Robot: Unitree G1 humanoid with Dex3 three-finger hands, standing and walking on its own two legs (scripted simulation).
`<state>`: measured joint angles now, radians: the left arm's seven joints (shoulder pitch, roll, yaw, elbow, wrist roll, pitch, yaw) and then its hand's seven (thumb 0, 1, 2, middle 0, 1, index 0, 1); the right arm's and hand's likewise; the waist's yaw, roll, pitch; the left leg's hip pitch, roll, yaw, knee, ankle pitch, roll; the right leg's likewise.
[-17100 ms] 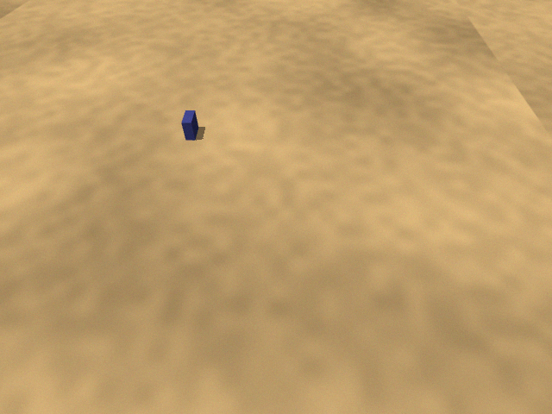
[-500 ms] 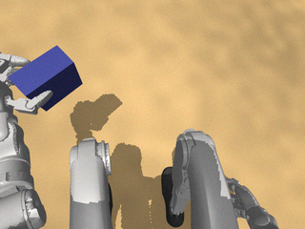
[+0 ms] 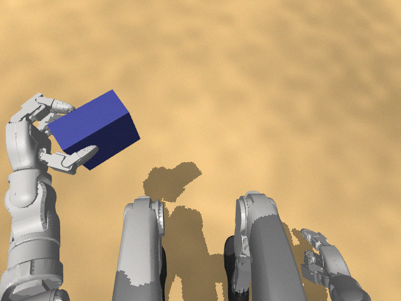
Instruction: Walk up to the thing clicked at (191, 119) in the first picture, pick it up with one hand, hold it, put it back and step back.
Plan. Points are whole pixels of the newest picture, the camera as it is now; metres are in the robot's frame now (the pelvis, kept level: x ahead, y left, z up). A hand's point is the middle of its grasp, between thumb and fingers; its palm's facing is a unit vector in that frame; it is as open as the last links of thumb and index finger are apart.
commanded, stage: hold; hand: left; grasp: from the side
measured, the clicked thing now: (100, 132) +0.42 +0.20 -0.02
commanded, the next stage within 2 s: crouch in 2.00 s
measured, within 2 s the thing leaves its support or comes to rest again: neither
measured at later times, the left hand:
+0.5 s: hand (12, 66) +0.40 +0.22 +0.20, palm faces +0.23 -0.97 -0.04, open 9.7 cm
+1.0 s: hand out of the picture +0.40 +0.21 +0.28, palm faces +0.22 -0.98 -0.02, open 9.7 cm
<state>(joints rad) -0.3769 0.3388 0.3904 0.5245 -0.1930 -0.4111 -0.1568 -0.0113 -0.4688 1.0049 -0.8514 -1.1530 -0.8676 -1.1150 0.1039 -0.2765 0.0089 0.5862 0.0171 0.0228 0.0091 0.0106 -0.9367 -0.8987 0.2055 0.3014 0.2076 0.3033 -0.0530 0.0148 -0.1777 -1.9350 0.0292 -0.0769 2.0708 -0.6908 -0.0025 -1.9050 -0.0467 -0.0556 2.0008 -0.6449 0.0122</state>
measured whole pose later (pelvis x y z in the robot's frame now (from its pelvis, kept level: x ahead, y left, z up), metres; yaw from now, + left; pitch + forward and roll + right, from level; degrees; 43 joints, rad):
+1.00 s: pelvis +0.06 +0.01 +0.24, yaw +2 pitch +15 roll -3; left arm -0.15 0.20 0.17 0.35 -0.15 -0.29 0.02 -0.02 -0.50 1.04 -0.85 -1.19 -0.87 -1.15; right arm 0.23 -0.21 0.00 0.62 0.01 -0.04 -0.04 0.01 -0.92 -0.89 0.20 0.30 0.21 0.30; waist -0.03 0.01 -0.10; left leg -0.89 0.04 -0.02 1.16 -0.53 0.00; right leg -0.87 -0.03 -0.05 1.09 -0.48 0.02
